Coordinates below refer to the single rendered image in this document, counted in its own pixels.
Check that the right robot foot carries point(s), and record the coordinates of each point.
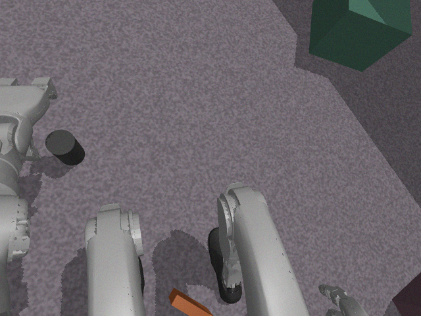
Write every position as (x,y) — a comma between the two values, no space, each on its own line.
(229,295)

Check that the left robot arm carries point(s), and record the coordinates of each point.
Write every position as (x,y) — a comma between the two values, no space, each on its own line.
(15,136)

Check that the left robot hand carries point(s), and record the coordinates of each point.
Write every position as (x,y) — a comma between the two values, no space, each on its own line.
(30,102)

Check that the right robot hand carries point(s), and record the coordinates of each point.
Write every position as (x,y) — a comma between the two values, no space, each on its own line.
(348,306)

